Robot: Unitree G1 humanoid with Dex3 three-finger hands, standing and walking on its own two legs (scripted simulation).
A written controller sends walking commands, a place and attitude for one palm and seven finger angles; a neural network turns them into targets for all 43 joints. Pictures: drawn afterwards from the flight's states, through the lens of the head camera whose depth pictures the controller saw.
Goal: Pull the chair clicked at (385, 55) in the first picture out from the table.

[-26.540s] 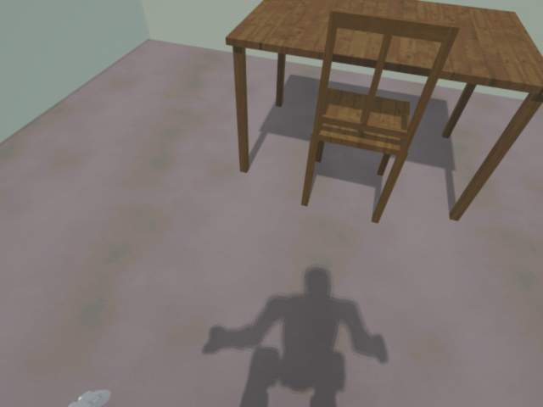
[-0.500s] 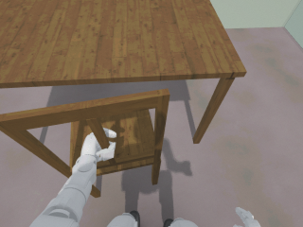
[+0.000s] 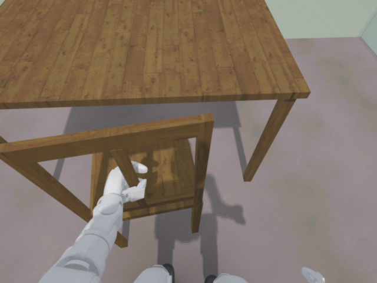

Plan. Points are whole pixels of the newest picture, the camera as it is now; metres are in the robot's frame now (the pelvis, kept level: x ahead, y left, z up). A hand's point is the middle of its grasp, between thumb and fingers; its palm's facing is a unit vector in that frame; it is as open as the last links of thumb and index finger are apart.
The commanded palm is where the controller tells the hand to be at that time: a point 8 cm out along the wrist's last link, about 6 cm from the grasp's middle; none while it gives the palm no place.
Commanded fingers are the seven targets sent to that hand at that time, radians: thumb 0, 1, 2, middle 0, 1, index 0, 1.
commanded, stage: step backward, pulling the chair out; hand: left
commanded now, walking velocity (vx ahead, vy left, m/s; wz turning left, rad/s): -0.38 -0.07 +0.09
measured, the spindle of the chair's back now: (132, 180) +0.35 +0.15 -0.07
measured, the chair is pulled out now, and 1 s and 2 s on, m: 0.15 0.19 0.25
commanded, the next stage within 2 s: none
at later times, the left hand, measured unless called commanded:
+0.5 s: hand (139, 190) +0.33 +0.13 -0.07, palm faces +0.02 -0.98 -0.18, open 5.6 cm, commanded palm +0.32 +0.18 -0.06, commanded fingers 0.00 0.90 0.90 -0.50 -1.45 -0.50 -1.45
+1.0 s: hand (139, 201) +0.30 +0.13 -0.07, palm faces +0.02 -0.99 -0.17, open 5.6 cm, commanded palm +0.29 +0.18 -0.06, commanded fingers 0.00 0.90 0.90 -0.50 -1.45 -0.50 -1.45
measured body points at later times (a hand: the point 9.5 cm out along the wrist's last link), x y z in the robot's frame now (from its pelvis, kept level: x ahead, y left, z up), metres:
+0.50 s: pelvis +0.00 +0.00 +0.00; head +0.06 -0.01 +0.44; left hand +0.32 +0.18 -0.05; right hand +0.10 -0.27 -0.13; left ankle +0.05 +0.11 -0.73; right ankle +0.05 -0.10 -0.73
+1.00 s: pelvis -0.04 +0.00 +0.00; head +0.04 -0.01 +0.44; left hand +0.29 +0.18 -0.05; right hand +0.09 -0.26 -0.13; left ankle -0.04 +0.11 -0.73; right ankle +0.05 -0.09 -0.73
